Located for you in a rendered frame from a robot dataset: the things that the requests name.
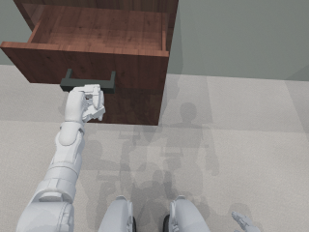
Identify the cabinet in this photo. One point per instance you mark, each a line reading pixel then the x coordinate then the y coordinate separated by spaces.
pixel 127 106

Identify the drawer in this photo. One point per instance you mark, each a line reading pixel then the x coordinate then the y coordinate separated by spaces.
pixel 94 43

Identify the robot left upper arm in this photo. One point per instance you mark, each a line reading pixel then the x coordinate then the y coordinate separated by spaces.
pixel 48 217

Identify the left robot forearm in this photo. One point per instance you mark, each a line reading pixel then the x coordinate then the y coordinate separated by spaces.
pixel 61 176

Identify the robot right hand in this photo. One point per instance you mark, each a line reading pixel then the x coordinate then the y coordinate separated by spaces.
pixel 244 222

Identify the right robot shin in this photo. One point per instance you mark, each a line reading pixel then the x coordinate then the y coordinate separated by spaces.
pixel 172 228

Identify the robot left hand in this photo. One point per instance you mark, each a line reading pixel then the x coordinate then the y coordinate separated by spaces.
pixel 77 104

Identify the handle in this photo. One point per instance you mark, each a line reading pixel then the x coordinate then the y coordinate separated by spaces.
pixel 106 86

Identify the left robot thigh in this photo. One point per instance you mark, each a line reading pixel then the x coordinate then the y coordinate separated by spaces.
pixel 118 217

